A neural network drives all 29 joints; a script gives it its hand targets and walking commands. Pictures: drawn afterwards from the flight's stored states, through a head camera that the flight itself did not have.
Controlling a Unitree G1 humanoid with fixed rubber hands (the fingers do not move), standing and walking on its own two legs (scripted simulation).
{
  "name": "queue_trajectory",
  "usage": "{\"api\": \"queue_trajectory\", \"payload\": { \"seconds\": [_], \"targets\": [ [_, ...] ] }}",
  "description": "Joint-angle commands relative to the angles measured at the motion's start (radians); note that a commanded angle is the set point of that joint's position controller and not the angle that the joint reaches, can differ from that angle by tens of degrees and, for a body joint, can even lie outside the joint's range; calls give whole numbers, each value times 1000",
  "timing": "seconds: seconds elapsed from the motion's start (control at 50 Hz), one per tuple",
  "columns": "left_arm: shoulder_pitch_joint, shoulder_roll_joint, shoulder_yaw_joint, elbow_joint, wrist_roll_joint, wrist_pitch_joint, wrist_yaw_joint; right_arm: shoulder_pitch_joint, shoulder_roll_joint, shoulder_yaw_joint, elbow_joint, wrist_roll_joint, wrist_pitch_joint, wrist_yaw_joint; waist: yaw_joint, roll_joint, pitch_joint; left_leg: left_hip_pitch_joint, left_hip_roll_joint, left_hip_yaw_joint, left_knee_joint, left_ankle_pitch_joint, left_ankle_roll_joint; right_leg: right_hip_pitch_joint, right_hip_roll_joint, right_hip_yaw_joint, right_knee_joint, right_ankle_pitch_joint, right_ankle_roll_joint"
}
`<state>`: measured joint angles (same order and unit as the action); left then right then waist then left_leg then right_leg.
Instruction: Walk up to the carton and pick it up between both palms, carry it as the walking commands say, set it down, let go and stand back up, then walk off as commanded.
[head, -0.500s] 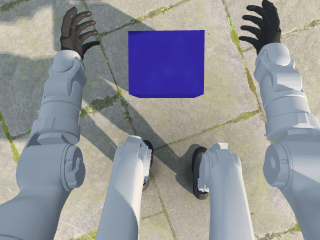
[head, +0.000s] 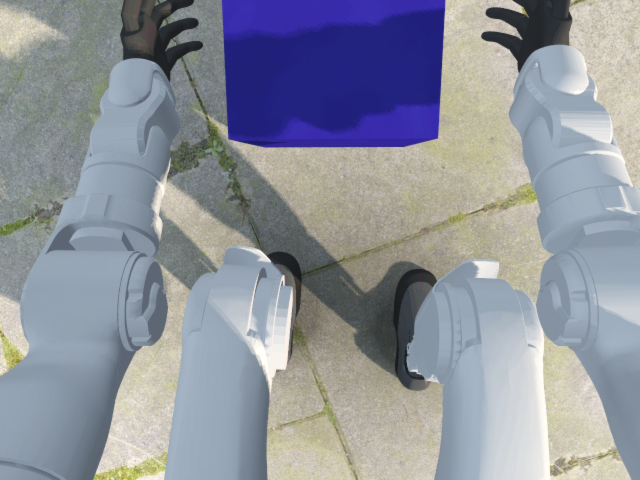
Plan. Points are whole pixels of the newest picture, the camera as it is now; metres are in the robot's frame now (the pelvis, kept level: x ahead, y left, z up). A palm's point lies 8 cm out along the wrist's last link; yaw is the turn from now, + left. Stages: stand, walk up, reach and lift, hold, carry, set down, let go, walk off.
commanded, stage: reach and lift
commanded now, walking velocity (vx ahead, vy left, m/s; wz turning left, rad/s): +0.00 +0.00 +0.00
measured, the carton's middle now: (333, 70) +0.52 +0.04 -0.28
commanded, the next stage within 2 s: none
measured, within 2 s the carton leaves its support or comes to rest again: leaves its support in 1.60 s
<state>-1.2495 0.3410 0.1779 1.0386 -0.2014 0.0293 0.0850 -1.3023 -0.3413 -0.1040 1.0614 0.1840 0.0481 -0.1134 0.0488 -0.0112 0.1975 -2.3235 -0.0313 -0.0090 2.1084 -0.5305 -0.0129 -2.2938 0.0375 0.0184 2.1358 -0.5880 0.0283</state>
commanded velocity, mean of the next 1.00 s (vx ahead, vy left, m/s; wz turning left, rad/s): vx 0.00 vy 0.00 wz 0.00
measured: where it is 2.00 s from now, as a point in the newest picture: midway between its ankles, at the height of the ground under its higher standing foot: (344, 339)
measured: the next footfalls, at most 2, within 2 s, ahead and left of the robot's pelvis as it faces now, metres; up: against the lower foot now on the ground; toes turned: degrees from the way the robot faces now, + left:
none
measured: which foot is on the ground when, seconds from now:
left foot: down 0.00-1.00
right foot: down 0.00-1.00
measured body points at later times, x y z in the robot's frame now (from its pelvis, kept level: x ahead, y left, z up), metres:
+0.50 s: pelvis +0.00 +0.00 -0.02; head +0.36 +0.00 +0.23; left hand +0.51 +0.23 -0.22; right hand +0.54 -0.16 -0.22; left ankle +0.11 +0.12 -0.35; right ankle +0.10 -0.12 -0.35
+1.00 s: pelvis -0.01 +0.00 -0.02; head +0.36 +0.00 +0.22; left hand +0.52 +0.20 -0.21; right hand +0.54 -0.12 -0.22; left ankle +0.11 +0.12 -0.35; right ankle +0.10 -0.12 -0.35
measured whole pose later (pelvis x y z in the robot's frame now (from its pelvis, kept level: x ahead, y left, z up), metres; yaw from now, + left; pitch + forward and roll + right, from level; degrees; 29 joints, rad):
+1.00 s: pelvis -0.01 +0.00 -0.02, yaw +0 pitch +38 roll +0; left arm -1.44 0.33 0.06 1.24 -0.28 -0.04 0.13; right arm -1.47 -0.30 0.03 1.20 0.23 -0.01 -0.14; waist 0.05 0.01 0.36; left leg -2.31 0.00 0.01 2.17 -0.52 0.00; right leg -2.29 0.03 0.01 2.20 -0.57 0.02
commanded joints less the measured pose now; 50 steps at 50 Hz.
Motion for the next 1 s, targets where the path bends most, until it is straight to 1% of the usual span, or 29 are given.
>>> {"api": "queue_trajectory", "payload": {
  "seconds": [0.0,0.02,0.06,0.12,0.14,0.16,0.22,0.28,0.36,0.44,0.6,0.76,0.88,0.98],
  "targets": [
    [-224,136,1,-63,-12,-31,4,-239,-113,7,-74,13,-30,-2,19,-9,-1119,657,22,27,-125,326,-21,509,-10,-44,-120,262,11],
    [-231,139,-3,-53,-16,-35,4,-244,-115,13,-68,18,-34,-1,19,-9,-1109,652,23,25,-115,327,-20,504,-12,-42,-111,263,11],
    [-258,150,-3,-34,-24,-42,5,-272,-113,32,-62,24,-39,-2,31,-23,-1076,611,22,24,-103,311,-19,509,-14,-34,-98,257,12],
    [-273,169,-4,4,-40,-57,2,-289,-111,53,-41,21,-48,-3,29,-56,-1036,582,26,12,-80,326,-16,505,-16,-25,-77,276,14],
    [-280,174,-11,22,-43,-59,1,-299,-115,53,-43,18,-50,-4,23,-61,-1019,581,28,6,-78,317,-13,486,-15,-25,-76,266,16],
    [-286,174,-17,33,-45,-63,1,-305,-116,56,-42,23,-53,-3,23,-57,-1003,581,28,3,-72,323,-13,474,-15,-23,-71,269,15],
    [-278,160,-29,43,-51,-76,1,-301,-90,88,-43,58,-62,2,40,-48,-1024,597,28,5,-58,382,-12,504,-11,-12,-61,327,11],
    [-262,175,-25,46,-48,-76,3,-280,-98,93,-38,65,-60,-2,44,-42,-1035,606,31,7,-55,393,-10,512,-8,-9,-62,339,12],
    [-267,181,-28,51,-53,-72,2,-273,-113,85,-21,58,-55,-7,33,-30,-1008,590,33,9,-58,363,-12,496,-9,-7,-69,314,10],
    [-296,169,-47,55,-70,-69,0,-298,-111,87,-8,54,-53,-8,23,-31,-986,576,33,9,-65,328,-12,490,-11,-8,-77,284,7],
    [-355,155,-71,84,-80,-67,8,-366,-96,103,13,64,-52,-10,30,-38,-974,577,29,7,-78,286,-9,498,-10,-12,-85,245,5],
    [-389,123,-83,108,-71,-75,23,-392,-67,111,43,60,-60,-17,32,-33,-975,592,19,5,-85,287,-9,499,-1,-16,-91,246,4],
    [-402,80,-99,120,-72,-84,31,-399,-38,117,46,48,-72,-26,25,-33,-981,601,7,2,-86,304,-9,505,7,-19,-96,263,3],
    [-434,27,-135,110,-88,-91,28,-407,3,129,42,40,-80,-32,5,-31,-980,595,-3,2,-86,307,-9,524,15,-21,-101,279,-1]
  ]
}}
